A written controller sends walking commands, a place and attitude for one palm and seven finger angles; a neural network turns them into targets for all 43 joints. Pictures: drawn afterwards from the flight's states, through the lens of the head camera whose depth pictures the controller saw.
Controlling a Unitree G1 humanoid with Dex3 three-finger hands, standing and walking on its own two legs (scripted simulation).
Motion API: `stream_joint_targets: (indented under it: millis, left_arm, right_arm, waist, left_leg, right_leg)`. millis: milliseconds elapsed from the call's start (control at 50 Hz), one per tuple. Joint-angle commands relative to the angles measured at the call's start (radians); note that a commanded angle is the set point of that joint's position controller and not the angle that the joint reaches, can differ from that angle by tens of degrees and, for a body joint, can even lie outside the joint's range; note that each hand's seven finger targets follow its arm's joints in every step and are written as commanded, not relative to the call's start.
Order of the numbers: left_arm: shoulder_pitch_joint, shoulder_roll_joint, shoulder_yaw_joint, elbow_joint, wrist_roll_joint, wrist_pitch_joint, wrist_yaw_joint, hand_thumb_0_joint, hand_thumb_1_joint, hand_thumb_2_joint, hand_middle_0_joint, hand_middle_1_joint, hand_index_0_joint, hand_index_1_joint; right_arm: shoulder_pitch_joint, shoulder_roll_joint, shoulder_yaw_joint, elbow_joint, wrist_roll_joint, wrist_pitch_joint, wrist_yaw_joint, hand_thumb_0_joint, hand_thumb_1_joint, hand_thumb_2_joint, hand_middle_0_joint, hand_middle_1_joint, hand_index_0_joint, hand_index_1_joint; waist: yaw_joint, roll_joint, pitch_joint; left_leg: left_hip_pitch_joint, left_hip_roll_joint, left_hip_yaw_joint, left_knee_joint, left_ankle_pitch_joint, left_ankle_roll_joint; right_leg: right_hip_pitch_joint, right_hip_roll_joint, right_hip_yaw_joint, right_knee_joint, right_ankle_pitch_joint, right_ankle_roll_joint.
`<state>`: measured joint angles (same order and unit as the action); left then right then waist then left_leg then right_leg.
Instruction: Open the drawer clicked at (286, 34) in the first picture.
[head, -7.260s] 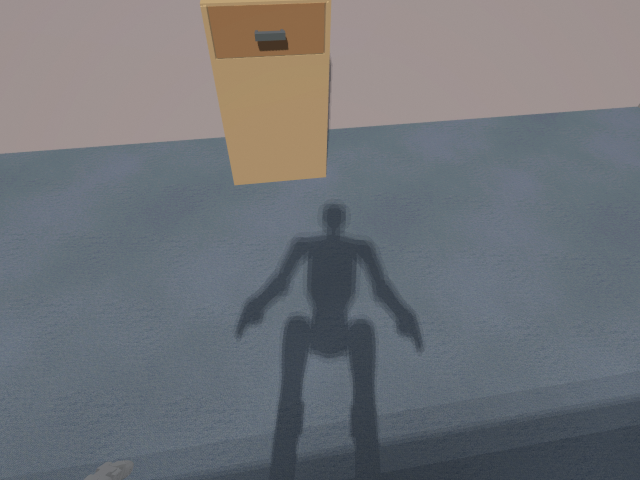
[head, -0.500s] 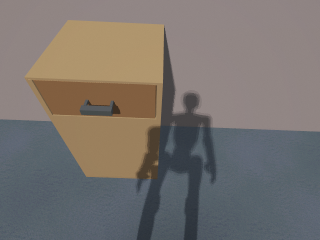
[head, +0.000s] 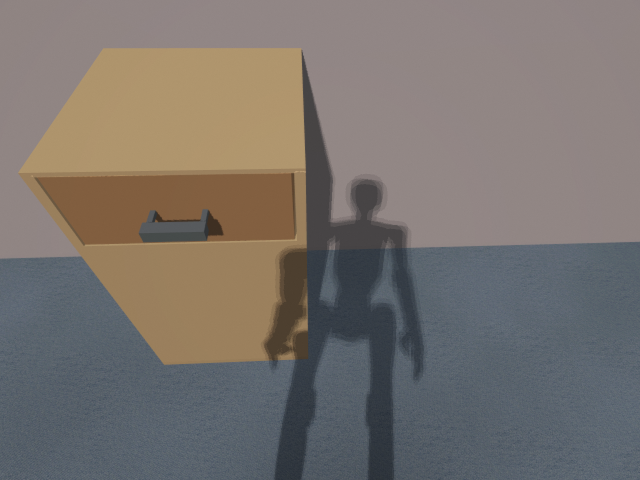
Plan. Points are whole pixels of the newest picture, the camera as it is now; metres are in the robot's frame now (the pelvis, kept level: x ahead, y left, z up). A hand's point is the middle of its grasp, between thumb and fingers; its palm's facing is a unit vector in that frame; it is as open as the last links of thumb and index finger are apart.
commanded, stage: look again from close up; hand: left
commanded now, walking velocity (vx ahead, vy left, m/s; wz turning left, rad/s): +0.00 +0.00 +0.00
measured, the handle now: (176, 223) +0.53 +0.29 -0.05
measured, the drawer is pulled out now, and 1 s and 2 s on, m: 0.00 0.00 0.00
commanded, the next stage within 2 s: shuffle to correct the standing spot in 0.38 s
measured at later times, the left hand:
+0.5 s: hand out of the picture -0.05 +0.16 -0.18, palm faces +0.04 -0.98 -0.18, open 7.4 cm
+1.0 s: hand out of the picture +0.03 +0.21 -0.17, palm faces +0.08 -0.98 -0.20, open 7.3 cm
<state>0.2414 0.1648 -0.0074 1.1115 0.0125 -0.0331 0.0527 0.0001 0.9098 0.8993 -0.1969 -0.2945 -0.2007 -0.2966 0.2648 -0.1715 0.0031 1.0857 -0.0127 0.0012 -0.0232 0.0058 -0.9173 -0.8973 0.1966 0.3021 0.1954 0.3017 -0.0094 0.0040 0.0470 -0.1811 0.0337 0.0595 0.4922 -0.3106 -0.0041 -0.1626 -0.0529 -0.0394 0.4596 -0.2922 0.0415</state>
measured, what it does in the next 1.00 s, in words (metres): lifts its right foot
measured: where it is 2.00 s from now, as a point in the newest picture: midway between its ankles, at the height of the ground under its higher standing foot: outside the picture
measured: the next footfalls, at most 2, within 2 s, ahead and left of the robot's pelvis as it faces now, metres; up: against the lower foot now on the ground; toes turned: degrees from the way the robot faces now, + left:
right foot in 1.10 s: +0.13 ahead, -0.06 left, +0.00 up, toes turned -2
left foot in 1.44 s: +0.05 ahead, +0.17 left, +0.00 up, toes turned -6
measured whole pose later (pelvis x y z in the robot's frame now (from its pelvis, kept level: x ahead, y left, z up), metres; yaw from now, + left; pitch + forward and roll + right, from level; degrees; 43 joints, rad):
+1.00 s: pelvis +0.02 +0.03 +0.00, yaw +2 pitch +0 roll +1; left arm 0.28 0.16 0.04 1.05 0.03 -0.01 0.02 0.01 0.93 0.90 -0.20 -0.29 -0.20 -0.30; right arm 0.41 -0.12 0.01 1.06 -0.03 -0.05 -0.03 0.01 -0.91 -0.90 0.20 0.30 0.19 0.30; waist -0.01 -0.01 0.01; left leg -0.13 -0.05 0.09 0.39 -0.27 0.07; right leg -0.46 -0.06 -0.10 0.89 -0.37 -0.02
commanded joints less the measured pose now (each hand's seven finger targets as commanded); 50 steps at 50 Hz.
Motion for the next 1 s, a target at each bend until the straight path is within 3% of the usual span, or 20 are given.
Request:
stream_joint_targets:
  millis: [0, 60, 160, 280, 340, 460, 520, 560, 600, 620, 640, 680, 700, 720, 740, 760, 800, 840, 900, 980]
  left_arm:
    - [0.076, 0.112, 0.018, -0.053, -0.006, -0.009, -0.001, 0.000, 0.900, 0.900, -0.200, -0.300, -0.200, -0.300]
    - [0.087, 0.102, 0.017, -0.058, -0.004, 0.006, -0.005, 0.000, 0.900, 0.900, -0.200, -0.300, -0.200, -0.300]
    - [0.086, 0.095, 0.015, -0.063, -0.002, 0.020, -0.011, 0.000, 0.900, 0.900, -0.200, -0.300, -0.200, -0.300]
    - [0.103, 0.091, 0.015, -0.073, 0.001, 0.027, -0.017, 0.000, 0.900, 0.900, -0.200, -0.300, -0.200, -0.300]
    - [0.112, 0.087, 0.017, -0.076, 0.003, 0.027, -0.019, 0.000, 0.900, 0.900, -0.200, -0.300, -0.200, -0.300]
    - [0.139, 0.077, 0.018, -0.072, 0.003, 0.018, -0.021, 0.000, 0.900, 0.900, -0.200, -0.300, -0.200, -0.300]
    - [0.149, 0.101, 0.033, -0.074, 0.009, 0.020, -0.024, 0.000, 0.900, 0.900, -0.200, -0.300, -0.200, -0.300]
    - [0.168, 0.124, 0.048, -0.078, 0.011, 0.025, -0.027, 0.000, 0.900, 0.900, -0.200, -0.300, -0.200, -0.300]
    - [0.197, 0.154, 0.067, -0.076, 0.011, 0.026, -0.025, 0.000, 0.900, 0.900, -0.200, -0.300, -0.200, -0.300]
    - [0.202, 0.167, 0.077, -0.078, 0.012, 0.026, -0.021, 0.000, 0.900, 0.900, -0.200, -0.300, -0.200, -0.300]
    - [0.191, 0.173, 0.083, -0.086, 0.014, 0.023, -0.018, 0.000, 0.900, 0.900, -0.200, -0.300, -0.200, -0.300]
    - [0.152, 0.154, 0.085, -0.096, 0.017, 0.017, -0.019, 0.000, 0.900, 0.900, -0.200, -0.300, -0.200, -0.300]
    - [0.131, 0.132, 0.079, -0.103, 0.017, 0.021, -0.023, 0.000, 0.900, 0.900, -0.200, -0.300, -0.200, -0.300]
    - [0.116, 0.089, 0.068, -0.114, 0.015, 0.026, -0.027, 0.000, 0.900, 0.900, -0.200, -0.300, -0.200, -0.300]
    - [0.122, 0.028, 0.057, -0.132, 0.012, 0.027, -0.034, 0.000, 0.900, 0.900, -0.200, -0.300, -0.200, -0.300]
    - [0.079, 0.022, 0.049, -0.151, 0.023, 0.019, -0.033, 0.000, 0.900, 0.900, -0.200, -0.300, -0.200, -0.300]
    - [0.064, 0.020, 0.051, -0.139, 0.023, 0.007, -0.043, 0.000, 0.900, 0.900, -0.200, -0.300, -0.200, -0.300]
    - [0.088, 0.006, 0.048, -0.118, 0.019, -0.001, -0.055, 0.000, 0.900, 0.900, -0.200, -0.300, -0.200, -0.300]
    - [0.084, -0.009, 0.039, -0.114, 0.014, -0.003, -0.055, 0.000, 0.900, 0.900, -0.200, -0.300, -0.200, -0.300]
    - [0.046, -0.027, 0.033, -0.118, 0.006, 0.002, -0.039, 0.000, 0.900, 0.900, -0.200, -0.300, -0.200, -0.300]
  right_arm:
    - [0.082, -0.102, -0.015, -0.064, -0.003, -0.035, -0.003, 0.000, -0.900, -0.900, 0.200, 0.300, 0.200, 0.300]
    - [0.078, -0.108, -0.014, -0.062, -0.004, -0.033, -0.007, 0.000, -0.900, -0.900, 0.200, 0.300, 0.200, 0.300]
    - [0.079, -0.096, -0.012, -0.057, -0.001, -0.022, -0.005, 0.000, -0.900, -0.900, 0.200, 0.300, 0.200, 0.300]
    - [0.074, -0.090, -0.013, -0.054, -0.001, -0.015, 0.002, 0.000, -0.900, -0.900, 0.200, 0.300, 0.200, 0.300]
    - [0.086, -0.089, -0.015, -0.050, -0.003, -0.012, 0.004, 0.000, -0.900, -0.900, 0.200, 0.300, 0.200, 0.300]
    - [0.097, -0.079, -0.015, -0.042, -0.001, -0.016, 0.004, 0.000, -0.900, -0.900, 0.200, 0.300, 0.200, 0.300]
    - [0.103, -0.089, -0.020, -0.047, -0.005, -0.005, 0.010, 0.000, -0.900, -0.900, 0.200, 0.300, 0.200, 0.300]
    - [0.094, -0.086, -0.024, -0.065, -0.009, 0.004, 0.015, 0.000, -0.900, -0.900, 0.200, 0.300, 0.200, 0.300]
    - [0.084, -0.066, -0.028, -0.082, -0.009, 0.009, 0.018, 0.000, -0.900, -0.900, 0.200, 0.300, 0.200, 0.300]
    - [0.083, -0.063, -0.030, -0.090, -0.007, 0.011, 0.018, 0.000, -0.900, -0.900, 0.200, 0.300, 0.200, 0.300]
    - [0.080, -0.055, -0.030, -0.096, -0.008, 0.008, 0.021, 0.000, -0.900, -0.900, 0.200, 0.300, 0.200, 0.300]
    - [0.130, -0.039, -0.026, -0.083, -0.007, -0.008, 0.026, 0.000, -0.900, -0.900, 0.200, 0.300, 0.200, 0.300]
    - [0.183, -0.038, -0.025, -0.062, -0.005, -0.017, 0.025, 0.000, -0.900, -0.900, 0.200, 0.300, 0.200, 0.300]
    - [0.250, -0.081, -0.032, -0.040, -0.010, -0.022, 0.021, 0.000, -0.900, -0.900, 0.200, 0.300, 0.200, 0.300]
    - [0.317, -0.152, -0.048, -0.030, -0.020, -0.026, 0.013, 0.000, -0.900, -0.900, 0.200, 0.300, 0.200, 0.300]
    - [0.340, -0.154, -0.048, -0.024, -0.019, -0.029, 0.006, 0.000, -0.900, -0.900, 0.200, 0.300, 0.200, 0.300]
    - [0.255, -0.115, -0.035, -0.045, -0.014, -0.037, 0.003, 0.000, -0.900, -0.900, 0.200, 0.300, 0.200, 0.300]
    - [0.193, -0.084, -0.022, -0.065, -0.015, -0.054, 0.003, 0.000, -0.900, -0.900, 0.200, 0.300, 0.200, 0.300]
    - [0.215, -0.082, -0.017, -0.051, -0.013, -0.072, -0.005, 0.000, -0.900, -0.900, 0.200, 0.300, 0.200, 0.300]
    - [0.213, -0.072, -0.010, -0.030, -0.015, -0.068, -0.017, 0.000, -0.900, -0.900, 0.200, 0.300, 0.200, 0.300]
  waist:
    - [-0.006, -0.006, -0.180]
    - [0.005, 0.053, -0.115]
    - [0.008, -0.018, 0.033]
    - [0.014, 0.001, 0.110]
    - [0.013, 0.003, 0.105]
    - [0.009, -0.015, 0.049]
    - [0.014, -0.017, 0.057]
    - [0.026, -0.072, 0.084]
    - [0.040, -0.179, 0.092]
    - [0.038, -0.224, 0.093]
    - [0.036, -0.216, 0.104]
    - [-0.002, -0.150, 0.085]
    - [-0.024, -0.076, 0.069]
    - [-0.045, 0.103, 0.078]
    - [-0.057, 0.316, 0.062]
    - [-0.070, 0.310, 0.088]
    - [-0.032, 0.173, 0.113]
    - [0.001, 0.079, 0.089]
    - [0.003, 0.086, 0.018]
    - [0.005, 0.071, 0.002]
  left_leg:
    - [0.038, 0.073, -0.061, 0.010, 0.448, 0.031]
    - [0.017, 0.088, -0.065, 0.012, 0.499, 0.035]
    - [-0.077, 0.076, -0.073, -0.047, 0.266, 0.035]
    - [-0.137, 0.063, -0.090, -0.124, 0.000, 0.036]
    - [-0.147, 0.059, -0.099, -0.146, -0.075, 0.037]
    - [-0.099, 0.054, -0.084, -0.123, -0.022, 0.037]
    - [-0.146, 0.030, -0.074, -0.086, -0.149, 0.041]
    - [-0.213, -0.005, -0.048, -0.015, -0.194, 0.040]
    - [-0.265, -0.039, 0.006, 0.142, -0.143, 0.033]
    - [-0.272, -0.032, 0.013, 0.218, -0.126, 0.034]
    - [-0.268, -0.022, 0.003, 0.246, -0.115, 0.035]
    - [-0.127, -0.014, 0.003, 0.077, -0.070, 0.042]
    - [-0.017, -0.025, -0.001, -0.022, -0.049, 0.041]
    - [0.007, 0.046, -0.133, -0.109, -0.112, 0.068]
    - [0.059, 0.217, -0.376, -0.255, -0.206, 0.140]
    - [0.058, 0.267, -0.474, -0.327, -0.225, 0.206]
    - [-0.005, 0.253, -0.423, -0.319, -0.159, 0.246]
    - [-0.023, 0.218, -0.298, -0.305, 0.044, 0.229]
    - [0.066, 0.183, -0.180, -0.248, 0.431, 0.236]
    - [0.073, 0.193, -0.125, -0.170, 0.770, 0.215]
  right_leg:
    - [0.073, -0.071, 0.034, 0.053, 0.462, -0.070]
    - [0.024, -0.052, 0.025, 0.048, 0.312, -0.071]
    - [-0.039, -0.044, 0.037, 0.010, 0.179, -0.065]
    - [-0.089, -0.035, 0.051, -0.039, 0.008, -0.063]
    - [-0.097, -0.032, 0.057, -0.053, -0.037, -0.064]
    - [-0.099, -0.044, 0.067, -0.076, -0.028, -0.064]
    - [-0.105, -0.059, 0.079, -0.080, -0.213, -0.077]
    - [-0.117, -0.099, 0.131, -0.121, -0.351, -0.096]
    - [-0.110, -0.196, 0.239, -0.224, -0.458, -0.134]
    - [-0.121, -0.246, 0.292, -0.271, -0.485, -0.158]
    - [-0.141, -0.276, 0.302, -0.282, -0.455, -0.173]
    - [-0.203, -0.244, 0.201, -0.190, -0.336, -0.163]
    - [-0.252, -0.173, 0.097, -0.085, -0.281, -0.136]
    - [-0.311, -0.075, -0.010, 0.080, -0.270, -0.102]
    - [-0.429, 0.031, -0.121, 0.336, -0.280, -0.066]
    - [-0.500, 0.032, -0.065, 0.503, -0.296, -0.081]
    - [-0.515, -0.026, -0.011, 0.644, -0.195, -0.097]
    - [-0.458, -0.044, -0.014, 0.616, -0.095, -0.082]
    - [-0.390, -0.023, -0.049, 0.495, -0.077, -0.064]
    - [-0.258, 0.002, -0.038, 0.282, -0.039, -0.057]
